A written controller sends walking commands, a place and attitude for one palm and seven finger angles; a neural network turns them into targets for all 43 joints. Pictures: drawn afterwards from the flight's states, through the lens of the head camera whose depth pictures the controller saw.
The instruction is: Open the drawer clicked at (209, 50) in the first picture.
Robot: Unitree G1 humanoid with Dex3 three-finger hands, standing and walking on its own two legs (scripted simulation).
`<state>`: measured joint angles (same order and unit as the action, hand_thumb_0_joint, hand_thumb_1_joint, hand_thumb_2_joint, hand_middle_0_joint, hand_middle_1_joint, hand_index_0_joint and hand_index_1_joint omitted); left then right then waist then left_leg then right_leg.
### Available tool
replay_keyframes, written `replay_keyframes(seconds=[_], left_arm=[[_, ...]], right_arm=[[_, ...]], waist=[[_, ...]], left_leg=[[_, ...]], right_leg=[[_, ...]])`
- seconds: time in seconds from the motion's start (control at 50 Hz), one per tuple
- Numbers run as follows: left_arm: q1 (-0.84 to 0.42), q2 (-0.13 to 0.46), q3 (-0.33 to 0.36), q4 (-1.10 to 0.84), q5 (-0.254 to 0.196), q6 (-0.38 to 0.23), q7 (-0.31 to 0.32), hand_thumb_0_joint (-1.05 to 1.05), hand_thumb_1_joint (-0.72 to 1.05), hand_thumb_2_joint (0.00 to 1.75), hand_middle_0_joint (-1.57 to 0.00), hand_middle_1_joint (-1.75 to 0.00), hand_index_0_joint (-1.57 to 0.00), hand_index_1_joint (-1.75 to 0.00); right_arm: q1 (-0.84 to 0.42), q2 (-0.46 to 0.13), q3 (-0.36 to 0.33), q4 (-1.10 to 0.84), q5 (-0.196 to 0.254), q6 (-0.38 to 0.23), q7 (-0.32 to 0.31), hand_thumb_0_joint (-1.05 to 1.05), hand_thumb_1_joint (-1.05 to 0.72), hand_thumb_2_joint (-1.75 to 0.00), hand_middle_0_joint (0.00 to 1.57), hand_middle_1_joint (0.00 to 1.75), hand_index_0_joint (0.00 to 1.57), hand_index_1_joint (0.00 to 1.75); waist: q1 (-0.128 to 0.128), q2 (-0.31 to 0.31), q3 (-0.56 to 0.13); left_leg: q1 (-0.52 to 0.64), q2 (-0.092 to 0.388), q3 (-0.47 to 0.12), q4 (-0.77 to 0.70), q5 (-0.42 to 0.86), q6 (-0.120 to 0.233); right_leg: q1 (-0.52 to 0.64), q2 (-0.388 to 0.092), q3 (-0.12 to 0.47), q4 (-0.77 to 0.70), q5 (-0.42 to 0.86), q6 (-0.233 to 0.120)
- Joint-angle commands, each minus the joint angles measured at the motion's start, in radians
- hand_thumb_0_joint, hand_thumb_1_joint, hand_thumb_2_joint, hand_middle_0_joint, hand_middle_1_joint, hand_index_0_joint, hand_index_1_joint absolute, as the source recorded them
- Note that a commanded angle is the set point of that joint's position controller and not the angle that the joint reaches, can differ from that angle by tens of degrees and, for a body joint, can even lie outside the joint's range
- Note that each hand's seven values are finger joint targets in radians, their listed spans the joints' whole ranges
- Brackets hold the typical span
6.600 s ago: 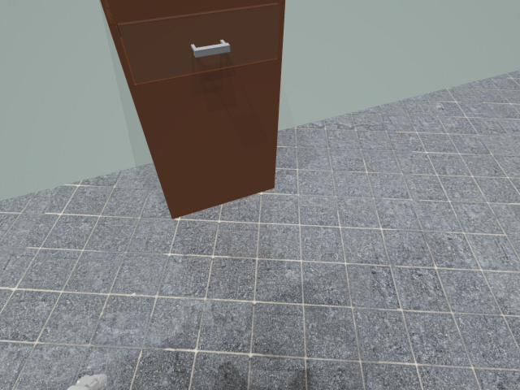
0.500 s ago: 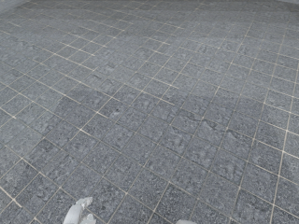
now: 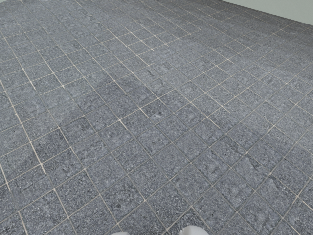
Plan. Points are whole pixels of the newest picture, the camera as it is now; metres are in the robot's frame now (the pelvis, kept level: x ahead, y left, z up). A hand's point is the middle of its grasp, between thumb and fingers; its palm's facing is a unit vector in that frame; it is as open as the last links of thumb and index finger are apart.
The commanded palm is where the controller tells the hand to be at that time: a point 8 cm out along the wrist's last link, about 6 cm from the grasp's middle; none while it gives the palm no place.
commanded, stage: turn to face it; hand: left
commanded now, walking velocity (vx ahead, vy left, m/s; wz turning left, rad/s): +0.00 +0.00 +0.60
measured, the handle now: out of the picture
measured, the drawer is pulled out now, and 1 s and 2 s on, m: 0.00 0.00 0.00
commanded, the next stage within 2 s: none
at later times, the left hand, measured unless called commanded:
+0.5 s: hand out of the picture +0.03 +0.14 -0.13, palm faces +0.30 -0.91 -0.30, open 7.4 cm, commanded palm none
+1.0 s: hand out of the picture -0.16 +0.16 -0.18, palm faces +0.62 -0.74 -0.25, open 7.4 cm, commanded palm none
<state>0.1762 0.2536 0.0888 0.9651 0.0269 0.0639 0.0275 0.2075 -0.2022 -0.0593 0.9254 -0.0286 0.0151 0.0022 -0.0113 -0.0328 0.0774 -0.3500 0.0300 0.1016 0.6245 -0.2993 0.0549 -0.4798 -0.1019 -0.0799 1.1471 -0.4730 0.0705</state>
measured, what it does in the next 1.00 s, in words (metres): steps on the spot, turning left: right foot, then left foot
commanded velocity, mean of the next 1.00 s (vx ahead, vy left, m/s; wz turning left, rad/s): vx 0.00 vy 0.00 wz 0.60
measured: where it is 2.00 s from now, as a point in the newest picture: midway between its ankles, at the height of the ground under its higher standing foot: outside the picture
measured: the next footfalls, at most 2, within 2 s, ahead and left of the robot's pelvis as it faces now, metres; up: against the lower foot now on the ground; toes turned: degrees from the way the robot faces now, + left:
right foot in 0.40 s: +0.06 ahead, -0.17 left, +0.00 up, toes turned +13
left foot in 0.88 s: -0.08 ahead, +0.05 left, +0.00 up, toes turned +40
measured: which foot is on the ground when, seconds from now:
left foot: down 0.00-0.38, up 0.40-0.86, down 0.88-1.00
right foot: up 0.00-0.38, down 0.40-0.88, up 0.90-1.00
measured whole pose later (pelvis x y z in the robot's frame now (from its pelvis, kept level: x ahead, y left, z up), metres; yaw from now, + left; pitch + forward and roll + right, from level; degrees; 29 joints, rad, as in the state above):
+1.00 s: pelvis -0.05 -0.04 +0.00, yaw +37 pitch +1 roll -1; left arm 0.25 0.28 0.07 0.95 0.02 0.08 0.02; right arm 0.12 -0.23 -0.05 0.89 -0.02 0.02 0.02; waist 0.03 -0.05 0.08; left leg -0.27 0.00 0.07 0.59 -0.33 0.06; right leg -0.44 -0.14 -0.10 1.08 -0.49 0.09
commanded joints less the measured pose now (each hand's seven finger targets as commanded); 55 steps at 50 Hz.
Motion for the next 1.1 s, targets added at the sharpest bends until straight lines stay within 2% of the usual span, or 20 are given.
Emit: replay_keyframes(seconds=[0.0,0.22,0.32,0.34,0.36,0.38,0.4,0.46,0.5,0.58,0.68,0.78,0.82,0.84,0.86,0.88,0.9,0.92,0.98,1.08], left_arm=[[-0.013,0.048,0.008,-0.096,-0.009,-0.039,-0.016,0.0,0.9,0.9,-0.2,-0.3,-0.2,-0.3],[-0.072,0.058,-0.001,-0.148,-0.018,-0.03,-0.004,0.0,0.9,0.9,-0.2,-0.3,-0.2,-0.3],[0.063,0.064,0.002,-0.132,-0.027,-0.047,0.001,0.0,0.9,0.9,-0.2,-0.3,-0.2,-0.3],[0.115,0.094,0.011,-0.122,-0.022,-0.054,0.004,0.0,0.9,0.9,-0.2,-0.3,-0.2,-0.3],[0.134,0.191,0.028,-0.132,-0.001,-0.067,0.012,0.0,0.9,0.9,-0.2,-0.3,-0.2,-0.3],[0.086,0.256,0.029,-0.16,-0.001,-0.061,0.015,0.0,0.9,0.9,-0.2,-0.3,-0.2,-0.3],[0.022,0.216,0.016,-0.181,-0.008,-0.055,0.017,0.0,0.9,0.9,-0.2,-0.3,-0.2,-0.3],[-0.077,0.111,-0.011,-0.192,-0.012,-0.07,0.007,0.0,0.9,0.9,-0.2,-0.3,-0.2,-0.3],[-0.041,0.095,-0.015,-0.18,-0.01,-0.077,0.007,0.0,0.9,0.9,-0.2,-0.3,-0.2,-0.3],[0.071,0.11,-0.012,-0.143,-0.008,-0.075,0.008,0.0,0.9,0.9,-0.2,-0.3,-0.2,-0.3],[0.127,0.146,-0.004,-0.118,0.002,-0.071,0.007,0.0,0.9,0.9,-0.2,-0.3,-0.2,-0.3],[0.114,0.18,0.012,-0.105,0.008,-0.06,0.005,0.0,0.9,0.9,-0.2,-0.3,-0.2,-0.3],[0.097,0.183,0.017,-0.103,-0.003,-0.053,0.0,0.0,0.9,0.9,-0.2,-0.3,-0.2,-0.3],[0.098,0.163,0.014,-0.107,-0.012,-0.048,-0.003,0.0,0.9,0.9,-0.2,-0.3,-0.2,-0.3],[0.082,0.102,0.004,-0.145,-0.02,-0.046,-0.012,0.0,0.9,0.9,-0.2,-0.3,-0.2,-0.3],[0.0,0.083,-0.016,-0.186,-0.011,-0.036,-0.009,0.0,0.9,0.9,-0.2,-0.3,-0.2,-0.3],[-0.016,0.093,-0.01,-0.188,-0.009,-0.031,-0.008,0.0,0.9,0.9,-0.2,-0.3,-0.2,-0.3],[-0.033,0.086,-0.005,-0.167,-0.005,-0.027,-0.004,0.0,0.9,0.9,-0.2,-0.3,-0.2,-0.3],[0.012,0.103,0.004,-0.126,-0.009,-0.03,-0.018,0.0,0.9,0.9,-0.2,-0.3,-0.2,-0.3],[0.011,0.105,0.003,-0.12,-0.008,-0.026,-0.011,0.0,0.9,0.9,-0.2,-0.3,-0.2,-0.3]], right_arm=[[0.056,-0.193,-0.038,-0.055,0.011,-0.024,-0.023,0.0,-0.9,-0.9,0.2,0.3,0.2,0.3],[0.054,-0.227,-0.06,-0.055,0.005,0.004,-0.006,0.0,-0.9,-0.9,0.2,0.3,0.2,0.3],[-0.029,-0.234,-0.072,-0.093,0.006,0.017,0.0,0.0,-0.9,-0.9,0.2,0.3,0.2,0.3],[-0.045,-0.206,-0.071,-0.105,0.013,0.02,0.003,0.0,-0.9,-0.9,0.2,0.3,0.2,0.3],[-0.019,-0.128,-0.06,-0.12,0.022,0.024,0.008,0.0,-0.9,-0.9,0.2,0.3,0.2,0.3],[-0.029,-0.123,-0.061,-0.141,0.012,0.025,0.007,0.0,-0.9,-0.9,0.2,0.3,0.2,0.3],[-0.034,-0.163,-0.069,-0.136,0.003,0.03,0.011,0.0,-0.9,-0.9,0.2,0.3,0.2,0.3],[0.014,-0.15,-0.067,-0.071,-0.002,0.046,0.027,0.0,-0.9,-0.9,0.2,0.3,0.2,0.3],[0.029,-0.132,-0.061,-0.06,0.004,0.048,0.032,0.0,-0.9,-0.9,0.2,0.3,0.2,0.3],[-0.049,-0.132,-0.054,-0.075,0.007,0.052,0.033,0.0,-0.9,-0.9,0.2,0.3,0.2,0.3],[-0.126,-0.125,-0.039,-0.091,0.013,0.048,0.031,0.0,-0.9,-0.9,0.2,0.3,0.2,0.3],[-0.124,-0.11,-0.021,-0.099,0.021,0.027,0.029,0.0,-0.9,-0.9,0.2,0.3,0.2,0.3],[-0.046,-0.131,-0.025,-0.083,0.018,0.017,0.026,0.0,-0.9,-0.9,0.2,0.3,0.2,0.3],[0.016,-0.18,-0.039,-0.066,0.016,0.008,0.026,0.0,-0.9,-0.9,0.2,0.3,0.2,0.3],[0.078,-0.301,-0.069,-0.064,0.01,-0.003,0.018,0.0,-0.9,-0.9,0.2,0.3,0.2,0.3],[0.144,-0.354,-0.079,-0.043,0.021,0.006,0.01,0.0,-0.9,-0.9,0.2,0.3,0.2,0.3],[0.133,-0.335,-0.072,-0.037,0.015,0.008,0.004,0.0,-0.9,-0.9,0.2,0.3,0.2,0.3],[0.092,-0.29,-0.064,-0.04,0.013,0.001,-0.007,0.0,-0.9,-0.9,0.2,0.3,0.2,0.3],[-0.034,-0.231,-0.039,-0.08,0.014,-0.006,-0.014,0.0,-0.9,-0.9,0.2,0.3,0.2,0.3],[0.005,-0.226,-0.039,-0.073,0.016,-0.01,-0.015,0.0,-0.9,-0.9,0.2,0.3,0.2,0.3]], waist=[[-0.008,0.135,-0.185],[-0.034,0.203,-0.108],[0.026,0.206,-0.145],[0.053,0.134,-0.149],[0.061,-0.161,-0.145],[0.055,-0.3,-0.108],[0.027,-0.178,-0.079],[-0.036,-0.154,0.001],[-0.031,-0.151,-0.023],[0.025,-0.152,-0.057],[0.056,-0.171,-0.075],[0.061,-0.199,-0.116],[0.019,-0.159,-0.163],[-0.018,-0.038,-0.202],[-0.061,0.285,-0.225],[-0.089,0.31,-0.221],[-0.079,0.224,-0.196],[-0.068,0.264,-0.158],[-0.002,0.207,-0.105],[0.0,0.136,-0.11]], left_leg=[[0.264,0.226,-0.281,-0.262,0.559,0.073],[0.159,0.2,-0.441,-0.305,0.278,0.116],[0.004,0.134,-0.473,-0.223,0.24,0.072],[-0.111,0.08,-0.433,-0.161,0.111,0.023],[-0.293,-0.058,-0.267,0.09,-0.127,-0.07],[-0.339,-0.107,-0.167,0.347,-0.274,-0.111],[-0.274,-0.052,-0.203,0.478,-0.237,-0.093],[-0.263,-0.011,-0.15,0.611,-0.06,-0.117],[-0.258,-0.009,-0.12,0.612,-0.019,-0.131],[-0.267,0.006,-0.092,0.52,-0.041,-0.152],[-0.215,0.023,-0.053,0.36,-0.125,-0.149],[-0.05,0.012,0.007,0.089,-0.147,-0.114],[0.095,-0.001,0.023,-0.117,0.022,-0.099],[0.262,0.035,-0.039,-0.233,0.181,-0.08],[0.446,0.295,-0.392,-0.26,0.538,0.036],[0.439,0.403,-0.463,-0.243,0.794,0.129],[0.391,0.407,-0.41,-0.228,0.765,0.168],[0.329,0.33,-0.389,-0.244,0.719,0.137],[0.258,0.211,-0.29,-0.255,0.637,0.078],[0.263,0.185,-0.327,-0.285,0.558,0.082]], right_leg=[[-0.12,-0.005,0.079,0.069,0.109,0.027],[-0.002,0.041,0.085,-0.245,0.038,0.033],[0.289,0.09,0.062,-0.6,0.161,0.003],[0.424,0.049,0.08,-0.752,0.229,-0.009],[0.524,-0.211,0.348,-0.94,0.071,-0.089],[0.373,-0.418,0.545,-0.978,0.085,-0.184],[0.231,-0.391,0.438,-0.97,0.042,-0.203],[0.204,-0.206,0.185,-0.896,0.248,-0.138],[0.266,-0.18,0.09,-0.858,0.376,-0.133],[0.388,-0.209,0.064,-0.84,0.45,-0.152],[0.443,-0.267,0.034,-0.804,0.594,-0.184],[0.422,-0.299,-0.014,-0.717,0.663,-0.183],[0.378,-0.27,-0.088,-0.601,0.617,-0.124],[0.265,-0.234,-0.121,-0.455,0.511,-0.073],[-0.04,-0.09,-0.147,-0.224,0.039,0.016],[-0.139,-0.041,-0.046,-0.077,-0.205,0.033],[-0.148,-0.057,0.011,0.004,-0.161,0.021],[-0.152,-0.056,0.043,0.032,-0.094,0.022],[-0.119,-0.035,0.061,0.066,0.072,0.034],[-0.099,-0.013,0.086,0.014,0.134,0.05]])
